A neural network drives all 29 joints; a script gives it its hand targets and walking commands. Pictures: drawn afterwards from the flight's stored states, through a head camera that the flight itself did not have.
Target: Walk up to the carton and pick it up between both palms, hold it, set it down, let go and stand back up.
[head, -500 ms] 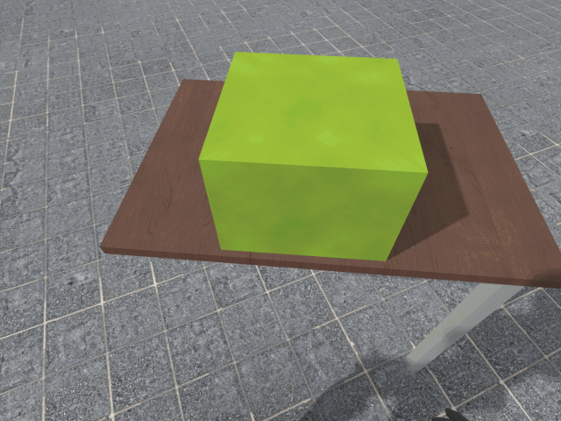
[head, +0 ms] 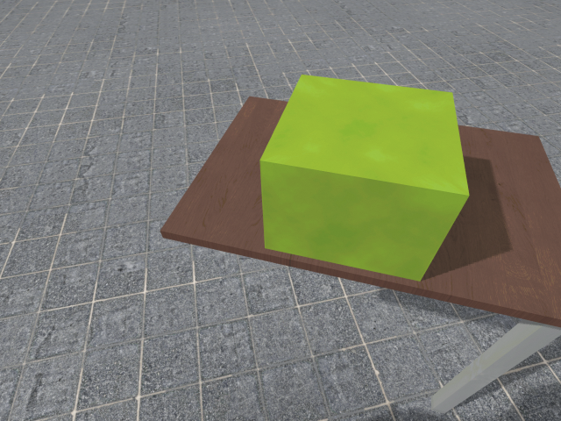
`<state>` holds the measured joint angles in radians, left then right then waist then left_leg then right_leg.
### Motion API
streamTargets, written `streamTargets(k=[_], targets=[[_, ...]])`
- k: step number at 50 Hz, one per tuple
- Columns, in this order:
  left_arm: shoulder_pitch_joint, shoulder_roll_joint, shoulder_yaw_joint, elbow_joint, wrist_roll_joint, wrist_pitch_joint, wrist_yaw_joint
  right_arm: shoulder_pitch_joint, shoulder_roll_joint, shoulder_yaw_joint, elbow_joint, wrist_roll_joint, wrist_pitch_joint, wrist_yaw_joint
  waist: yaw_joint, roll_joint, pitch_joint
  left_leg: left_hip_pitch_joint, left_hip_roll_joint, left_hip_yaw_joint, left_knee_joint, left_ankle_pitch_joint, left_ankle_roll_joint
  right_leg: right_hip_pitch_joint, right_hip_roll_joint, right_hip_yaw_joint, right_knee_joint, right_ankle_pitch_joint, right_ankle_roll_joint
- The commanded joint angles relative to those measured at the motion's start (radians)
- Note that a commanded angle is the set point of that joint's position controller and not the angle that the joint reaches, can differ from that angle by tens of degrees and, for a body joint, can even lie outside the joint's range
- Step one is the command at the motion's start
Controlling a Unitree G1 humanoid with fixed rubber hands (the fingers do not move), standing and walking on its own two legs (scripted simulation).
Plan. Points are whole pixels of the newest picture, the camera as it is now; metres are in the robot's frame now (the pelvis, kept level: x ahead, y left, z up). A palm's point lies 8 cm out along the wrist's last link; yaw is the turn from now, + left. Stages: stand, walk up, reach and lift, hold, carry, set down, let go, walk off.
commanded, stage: walk up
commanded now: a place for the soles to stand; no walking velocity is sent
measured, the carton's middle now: (357, 171) +0.56 -0.10 +0.05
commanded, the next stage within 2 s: none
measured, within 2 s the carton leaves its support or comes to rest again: neither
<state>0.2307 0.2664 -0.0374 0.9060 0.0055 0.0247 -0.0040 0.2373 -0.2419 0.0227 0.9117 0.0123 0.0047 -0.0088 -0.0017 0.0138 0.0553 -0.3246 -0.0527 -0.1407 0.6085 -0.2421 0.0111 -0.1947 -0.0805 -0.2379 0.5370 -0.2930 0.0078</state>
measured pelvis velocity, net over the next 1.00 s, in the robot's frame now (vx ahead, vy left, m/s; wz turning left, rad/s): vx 0.10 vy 0.04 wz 0.05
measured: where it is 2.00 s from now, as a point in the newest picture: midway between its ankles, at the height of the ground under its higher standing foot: outside the picture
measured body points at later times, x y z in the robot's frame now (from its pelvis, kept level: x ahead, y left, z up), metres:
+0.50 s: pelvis +0.00 +0.00 +0.00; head +0.01 +0.02 +0.45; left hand +0.01 +0.26 -0.16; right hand +0.06 -0.26 -0.14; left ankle +0.05 +0.11 -0.73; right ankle +0.00 -0.12 -0.73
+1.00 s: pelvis +0.10 +0.04 +0.01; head +0.13 +0.05 +0.46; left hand +0.08 +0.29 -0.14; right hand +0.13 -0.20 -0.13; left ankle +0.07 +0.11 -0.73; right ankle +0.10 -0.09 -0.68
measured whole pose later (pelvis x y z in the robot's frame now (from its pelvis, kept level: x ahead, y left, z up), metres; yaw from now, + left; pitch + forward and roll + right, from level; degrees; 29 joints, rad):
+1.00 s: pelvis +0.10 +0.04 +0.01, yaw +3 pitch -1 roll -1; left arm 0.35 0.22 -0.01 0.97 0.03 -0.01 0.01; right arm 0.32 -0.20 0.01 0.91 -0.04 -0.03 -0.04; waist -0.01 0.00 0.10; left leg -0.16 -0.04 0.03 0.47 -0.29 0.07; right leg -0.40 -0.01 -0.02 0.91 -0.47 -0.02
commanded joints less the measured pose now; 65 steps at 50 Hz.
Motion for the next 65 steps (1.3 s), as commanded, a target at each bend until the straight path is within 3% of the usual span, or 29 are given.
streamTargets(k=[1,7,13,14,16,20,22,24,27,28,29,30,33,35,38,40,41,42,44,46,48,52,54,55,56,57,58,60,65], targets=[[-0.011,0.153,0.032,-0.044,0.004,-0.013,0.006,0.033,-0.159,-0.035,-0.059,-0.003,-0.014,-0.010,-0.011,-0.002,-0.002,-0.102,0.070,-0.124,-0.119,-0.040,0.037,0.009,-0.110,0.150,-0.158,-0.197,-0.093],[-0.014,0.179,0.042,-0.025,0.008,-0.007,0.009,0.080,-0.162,-0.041,-0.052,-0.010,-0.019,-0.012,-0.022,-0.012,-0.005,-0.093,0.051,-0.092,-0.061,-0.009,0.023,-0.008,-0.157,0.146,-0.166,-0.233,-0.115],[0.051,0.139,0.030,-0.009,0.007,0.005,0.004,0.078,-0.200,-0.042,-0.059,0.005,-0.014,-0.023,0.012,0.111,-0.017,-0.211,0.111,-0.311,-0.254,-0.104,0.067,0.104,-0.019,0.107,-0.020,-0.174,-0.073],[0.074,0.130,0.028,-0.006,0.008,0.001,0.005,0.062,-0.199,-0.042,-0.059,0.007,-0.011,-0.025,0.024,0.143,-0.029,-0.201,0.103,-0.297,-0.261,-0.109,0.066,0.111,-0.021,0.124,-0.033,-0.164,-0.073],[0.084,0.148,0.030,0.005,0.011,-0.009,0.009,0.049,-0.180,-0.038,-0.058,0.000,-0.005,-0.026,0.030,0.098,-0.027,-0.200,0.072,-0.251,-0.218,-0.115,0.041,0.115,-0.052,0.150,-0.089,-0.143,-0.083],[0.050,0.203,0.040,0.023,0.010,-0.019,0.022,0.091,-0.139,-0.037,-0.045,-0.016,-0.008,-0.019,-0.012,-0.023,-0.006,-0.124,0.004,-0.069,0.014,-0.012,0.006,0.005,-0.221,0.242,-0.239,-0.211,-0.141],[0.005,0.199,0.043,0.011,0.011,-0.015,0.022,0.117,-0.131,-0.036,-0.038,-0.020,-0.011,-0.018,-0.027,-0.064,0.008,-0.087,0.017,-0.046,0.044,-0.018,0.005,-0.046,-0.253,0.217,-0.241,-0.163,-0.160],[-0.004,0.177,0.041,0.014,0.013,-0.013,0.016,0.116,-0.138,-0.035,-0.032,-0.019,-0.013,-0.018,-0.027,-0.064,0.023,-0.061,0.035,-0.063,0.004,0.042,0.013,-0.059,-0.214,0.159,-0.210,-0.107,-0.142],[0.013,0.143,0.035,0.020,0.008,0.001,0.003,0.112,-0.173,-0.040,-0.025,-0.005,-0.019,-0.018,-0.013,0.031,0.010,-0.107,0.077,-0.194,-0.130,0.099,0.042,0.027,-0.080,0.093,-0.079,-0.106,-0.094],[0.135,0.120,0.045,0.035,0.024,-0.006,-0.004,0.174,-0.173,-0.043,-0.019,-0.031,-0.019,-0.010,0.007,0.085,-0.068,-0.096,0.075,-0.231,-0.169,-0.335,0.062,0.065,-0.058,0.149,-0.063,-0.377,-0.101],[0.163,0.133,0.052,0.044,0.027,-0.009,-0.005,0.149,-0.180,-0.043,-0.024,-0.028,-0.012,-0.011,0.021,0.093,0.002,-0.182,0.077,-0.264,-0.203,-0.496,0.073,0.062,-0.061,0.205,-0.070,-0.452,-0.105],[0.177,0.144,0.058,0.045,0.030,-0.013,-0.005,0.113,-0.171,-0.041,-0.033,-0.030,-0.008,-0.011,0.035,0.080,0.049,-0.256,0.070,-0.243,-0.191,-0.494,0.065,0.085,-0.079,0.243,-0.095,-0.444,-0.111],[0.275,0.179,0.062,0.092,0.039,-0.039,0.012,0.006,-0.107,-0.028,-0.074,-0.054,-0.016,-0.003,0.081,-0.044,0.119,-0.406,0.008,0.031,0.074,-0.145,-0.004,0.222,-0.299,0.451,-0.314,-0.399,-0.202],[0.239,0.175,0.062,0.100,0.035,-0.051,0.020,0.029,-0.089,-0.027,-0.077,-0.063,-0.031,0.003,0.048,-0.069,0.111,-0.310,0.073,0.075,0.096,-0.166,-0.008,0.159,-0.349,0.436,-0.330,-0.290,-0.227],[0.141,0.150,0.052,0.079,0.027,-0.046,-0.001,0.137,-0.089,-0.036,-0.047,-0.064,-0.047,0.009,-0.035,-0.092,0.132,0.040,0.082,0.056,-0.080,-0.033,0.016,-0.103,-0.200,0.245,-0.207,-0.189,-0.129],[0.139,0.076,0.030,0.055,0.018,-0.038,-0.014,0.234,-0.174,-0.064,-0.014,-0.041,-0.054,0.005,-0.063,0.130,0.101,0.182,0.192,-0.202,-0.225,0.050,0.067,-0.229,0.005,0.088,0.114,-0.138,-0.044],[0.179,0.053,0.022,0.047,0.020,-0.032,-0.011,0.295,-0.203,-0.077,0.004,-0.037,-0.050,-0.005,-0.072,0.211,0.049,0.271,0.295,-0.358,-0.300,0.134,0.127,-0.293,0.062,0.122,0.305,-0.264,-0.032],[0.171,0.056,0.026,0.034,0.023,-0.029,-0.004,0.312,-0.195,-0.078,0.005,-0.034,-0.045,-0.020,-0.085,0.165,0.044,0.337,0.354,-0.410,-0.318,0.235,0.170,-0.380,0.062,0.192,0.406,-0.362,-0.034],[0.145,0.056,0.031,0.014,0.026,-0.041,0.009,0.265,-0.179,-0.070,-0.014,-0.048,-0.039,-0.041,-0.068,0.124,0.012,0.382,0.374,-0.296,-0.282,0.425,0.217,-0.433,0.029,0.270,0.518,-0.334,-0.041],[0.158,0.064,0.040,0.007,0.023,-0.054,0.014,0.201,-0.140,-0.057,-0.037,-0.056,-0.046,-0.042,-0.038,0.073,-0.022,0.372,0.339,-0.167,-0.265,0.520,0.210,-0.392,0.022,0.299,0.486,-0.236,-0.036],[0.179,0.028,0.041,0.017,0.019,-0.050,0.015,0.142,-0.104,-0.042,-0.044,-0.060,-0.052,-0.041,-0.011,0.042,-0.036,0.323,0.310,-0.062,-0.232,0.666,0.197,-0.304,0.036,0.265,0.376,-0.163,-0.026],[0.181,-0.001,0.050,-0.004,0.020,-0.042,0.024,0.032,-0.143,-0.047,-0.058,-0.045,-0.030,-0.040,0.022,0.119,-0.034,0.174,0.251,0.107,-0.114,0.768,0.139,-0.096,0.085,0.153,0.182,0.056,-0.038],[0.187,0.016,0.068,-0.013,0.024,-0.045,0.028,0.007,-0.159,-0.048,-0.060,-0.030,-0.015,-0.036,0.052,0.055,-0.028,0.099,0.232,0.130,-0.007,0.689,0.093,0.006,0.100,0.133,0.011,0.278,-0.056],[0.203,0.044,0.079,-0.022,0.025,-0.050,0.033,0.010,-0.151,-0.048,-0.064,-0.021,-0.010,-0.034,0.060,0.027,-0.054,0.029,0.206,0.145,0.085,0.557,0.052,0.100,0.056,0.178,-0.015,0.441,-0.083],[0.227,0.114,0.099,-0.039,0.028,-0.054,0.034,0.039,-0.119,-0.036,-0.074,-0.015,-0.007,-0.033,0.069,-0.116,-0.109,-0.042,0.137,0.174,0.283,0.279,0.005,0.154,-0.124,0.404,-0.034,0.660,-0.171],[0.212,0.148,0.103,-0.057,0.006,-0.051,0.033,0.099,-0.079,-0.030,-0.069,-0.020,0.015,-0.040,0.042,-0.200,-0.147,-0.043,0.026,0.158,0.469,-0.406,-0.030,0.117,-0.328,0.682,-0.121,0.767,-0.303],[0.159,0.140,0.111,-0.063,-0.011,-0.041,0.039,0.093,-0.065,-0.033,-0.061,-0.034,0.039,-0.050,0.037,-0.140,-0.125,-0.033,0.056,0.083,0.508,-0.516,-0.037,0.027,-0.336,0.701,-0.171,0.553,-0.370],[0.027,0.114,0.109,-0.097,-0.004,-0.024,0.050,0.028,-0.070,-0.037,-0.076,-0.035,0.046,-0.048,0.024,-0.151,-0.046,-0.072,0.101,0.072,0.468,-0.451,-0.057,-0.058,-0.259,0.604,-0.175,0.343,-0.333],[-0.012,0.145,0.119,-0.112,0.016,-0.010,0.041,0.022,-0.071,-0.058,-0.054,-0.033,0.028,-0.029,0.016,-0.146,-0.083,0.052,0.058,0.175,0.203,-0.255,-0.033,-0.097,-0.161,0.502,-0.110,0.430,-0.238]])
